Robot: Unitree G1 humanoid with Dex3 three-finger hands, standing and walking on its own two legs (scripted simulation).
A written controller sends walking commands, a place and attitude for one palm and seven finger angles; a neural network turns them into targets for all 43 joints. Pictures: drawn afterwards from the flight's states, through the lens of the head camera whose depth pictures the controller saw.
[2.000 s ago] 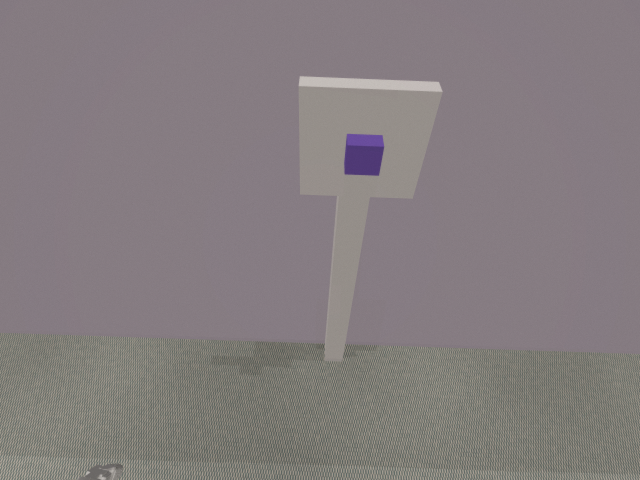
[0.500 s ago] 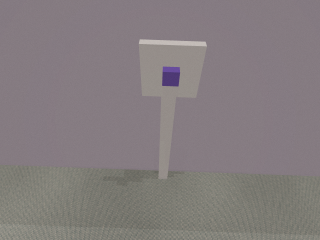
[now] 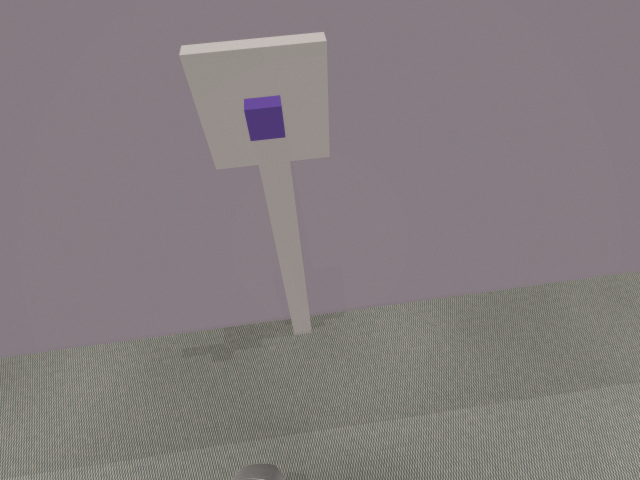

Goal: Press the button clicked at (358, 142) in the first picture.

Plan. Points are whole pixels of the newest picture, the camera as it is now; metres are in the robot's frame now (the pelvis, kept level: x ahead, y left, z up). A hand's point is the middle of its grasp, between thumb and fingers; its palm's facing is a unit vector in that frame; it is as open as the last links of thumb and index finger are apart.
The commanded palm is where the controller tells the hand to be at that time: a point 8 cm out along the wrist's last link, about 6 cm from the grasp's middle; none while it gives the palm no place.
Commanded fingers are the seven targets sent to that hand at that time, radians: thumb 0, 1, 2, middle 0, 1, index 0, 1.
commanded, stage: turn to face it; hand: left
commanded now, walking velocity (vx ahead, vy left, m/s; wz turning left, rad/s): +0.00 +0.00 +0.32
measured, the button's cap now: (265, 117) +0.60 +0.14 +0.12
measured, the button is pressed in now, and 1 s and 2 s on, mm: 0 0 0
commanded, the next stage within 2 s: take the last steps up to it in 0.58 s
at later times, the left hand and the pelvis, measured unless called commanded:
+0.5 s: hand out of the picture +0.02 +0.22 -0.16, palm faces +0.15 -0.97 -0.19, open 7.4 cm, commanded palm none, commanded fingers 0.00 0.90 0.90 -0.20 -0.30 -0.20 -0.30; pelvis +0.00 +0.03 +0.02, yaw +5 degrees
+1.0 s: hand out of the picture +0.00 +0.20 -0.15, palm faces +0.14 -0.97 -0.18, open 7.4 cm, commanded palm none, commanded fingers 0.00 0.90 0.90 -0.20 -0.30 -0.20 -0.30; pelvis +0.03 +0.02 +0.02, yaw +7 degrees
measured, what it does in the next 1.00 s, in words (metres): steps on the spot: left foot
